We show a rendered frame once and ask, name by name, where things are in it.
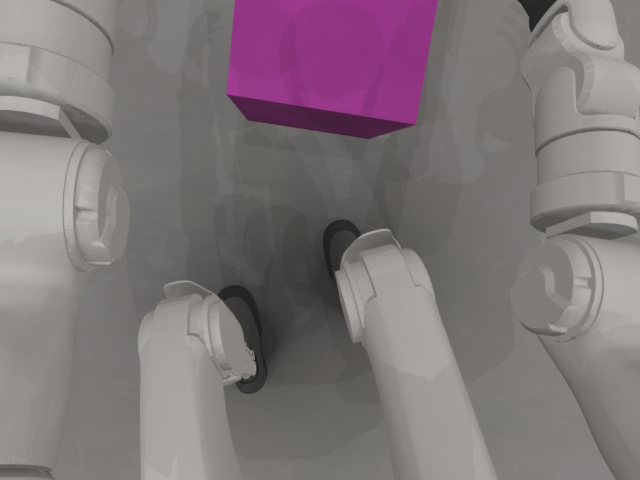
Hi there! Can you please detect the carton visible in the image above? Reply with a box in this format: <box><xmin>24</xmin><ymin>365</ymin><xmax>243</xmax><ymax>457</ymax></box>
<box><xmin>226</xmin><ymin>0</ymin><xmax>438</xmax><ymax>139</ymax></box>

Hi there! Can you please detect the robot right shin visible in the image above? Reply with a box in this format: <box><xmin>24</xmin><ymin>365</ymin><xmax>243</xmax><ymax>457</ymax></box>
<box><xmin>340</xmin><ymin>229</ymin><xmax>436</xmax><ymax>302</ymax></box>

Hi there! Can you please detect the robot right hand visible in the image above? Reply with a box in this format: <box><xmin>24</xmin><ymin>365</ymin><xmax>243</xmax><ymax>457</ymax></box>
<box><xmin>517</xmin><ymin>0</ymin><xmax>557</xmax><ymax>33</ymax></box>

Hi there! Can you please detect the robot left forearm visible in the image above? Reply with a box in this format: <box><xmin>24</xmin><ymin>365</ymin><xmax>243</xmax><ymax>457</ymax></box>
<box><xmin>0</xmin><ymin>0</ymin><xmax>119</xmax><ymax>145</ymax></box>

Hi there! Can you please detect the robot right forearm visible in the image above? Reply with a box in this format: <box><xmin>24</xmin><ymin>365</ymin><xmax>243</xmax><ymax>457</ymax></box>
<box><xmin>520</xmin><ymin>0</ymin><xmax>640</xmax><ymax>245</ymax></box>

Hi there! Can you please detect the right robot thigh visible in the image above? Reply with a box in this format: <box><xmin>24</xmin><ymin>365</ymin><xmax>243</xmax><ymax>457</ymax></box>
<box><xmin>335</xmin><ymin>244</ymin><xmax>498</xmax><ymax>480</ymax></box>

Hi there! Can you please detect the robot right upper arm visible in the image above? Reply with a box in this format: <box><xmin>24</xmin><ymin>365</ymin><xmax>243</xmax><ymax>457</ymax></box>
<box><xmin>510</xmin><ymin>234</ymin><xmax>640</xmax><ymax>480</ymax></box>

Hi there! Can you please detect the robot left upper arm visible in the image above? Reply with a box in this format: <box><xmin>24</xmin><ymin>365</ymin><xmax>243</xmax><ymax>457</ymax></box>
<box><xmin>0</xmin><ymin>131</ymin><xmax>130</xmax><ymax>480</ymax></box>

